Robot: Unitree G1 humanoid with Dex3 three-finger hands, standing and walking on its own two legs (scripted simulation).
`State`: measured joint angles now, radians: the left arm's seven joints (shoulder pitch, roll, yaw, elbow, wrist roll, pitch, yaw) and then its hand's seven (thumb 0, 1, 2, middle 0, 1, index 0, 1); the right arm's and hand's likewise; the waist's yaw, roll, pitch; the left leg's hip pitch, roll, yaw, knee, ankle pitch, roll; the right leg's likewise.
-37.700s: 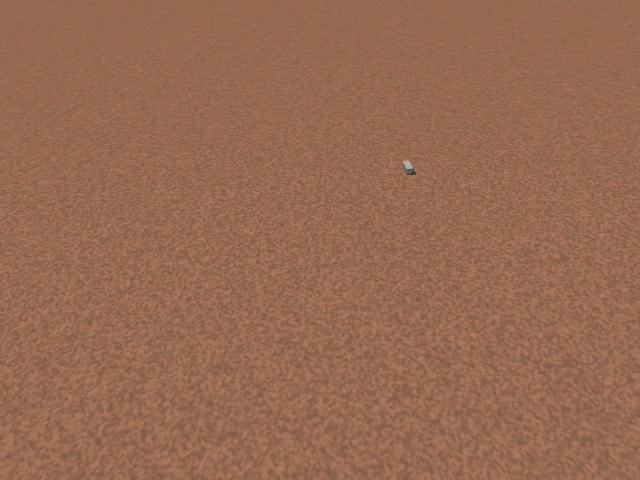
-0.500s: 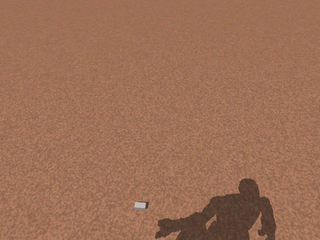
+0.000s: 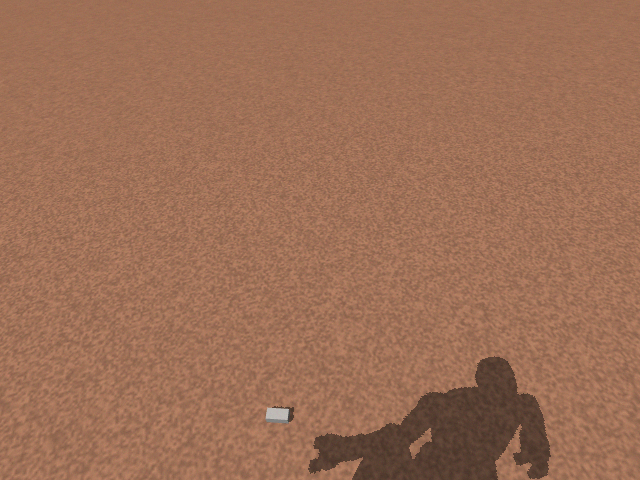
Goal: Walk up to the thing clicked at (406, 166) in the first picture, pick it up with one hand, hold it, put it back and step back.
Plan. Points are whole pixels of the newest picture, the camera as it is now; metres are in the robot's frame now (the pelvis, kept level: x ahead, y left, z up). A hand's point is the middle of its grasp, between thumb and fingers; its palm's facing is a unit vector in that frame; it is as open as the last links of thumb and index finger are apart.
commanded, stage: stand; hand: left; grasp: from above
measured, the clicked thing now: (277, 415) +0.47 +0.22 -0.77
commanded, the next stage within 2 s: step back in 0.66 s
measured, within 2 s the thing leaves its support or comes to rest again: neither
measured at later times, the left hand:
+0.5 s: hand out of the picture +0.08 +0.24 -0.16, palm faces +0.00 -0.94 -0.34, open 7.4 cm
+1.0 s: hand out of the picture +0.10 +0.31 -0.18, palm faces +0.00 -0.93 -0.36, open 7.4 cm
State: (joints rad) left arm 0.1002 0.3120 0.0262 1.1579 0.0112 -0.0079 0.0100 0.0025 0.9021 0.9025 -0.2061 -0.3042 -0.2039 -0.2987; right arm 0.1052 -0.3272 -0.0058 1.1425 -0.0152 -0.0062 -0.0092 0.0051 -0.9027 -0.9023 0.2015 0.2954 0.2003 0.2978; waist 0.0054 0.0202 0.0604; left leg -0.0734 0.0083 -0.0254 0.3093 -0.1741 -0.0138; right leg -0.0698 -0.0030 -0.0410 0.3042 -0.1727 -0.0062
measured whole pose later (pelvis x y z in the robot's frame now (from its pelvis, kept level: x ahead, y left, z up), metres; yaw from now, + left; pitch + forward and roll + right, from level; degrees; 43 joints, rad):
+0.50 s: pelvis +0.01 +0.00 +0.00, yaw +0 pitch -3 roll +0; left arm 0.10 0.32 0.02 1.15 0.01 -0.01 0.01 0.00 0.90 0.90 -0.21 -0.30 -0.20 -0.30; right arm 0.11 -0.34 0.00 1.14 -0.01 -0.01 0.00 0.01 -0.90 -0.90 0.20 0.30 0.20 0.30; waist 0.00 0.02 0.06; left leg -0.07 0.01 -0.02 0.30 -0.18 -0.02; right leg -0.08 0.00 -0.04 0.31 -0.18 -0.01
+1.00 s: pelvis -0.04 +0.05 -0.03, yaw +1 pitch -2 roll +0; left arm 0.01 0.39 0.07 0.91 0.01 0.05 0.02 0.00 0.90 0.90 -0.21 -0.30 -0.21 -0.30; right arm 0.15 -0.39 -0.06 0.97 -0.03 0.03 0.00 0.00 -0.90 -0.90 0.20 0.30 0.20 0.30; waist -0.02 -0.05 0.20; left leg -0.27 -0.03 -0.02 0.64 -0.35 0.02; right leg -0.37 -0.06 0.03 0.71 -0.36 0.01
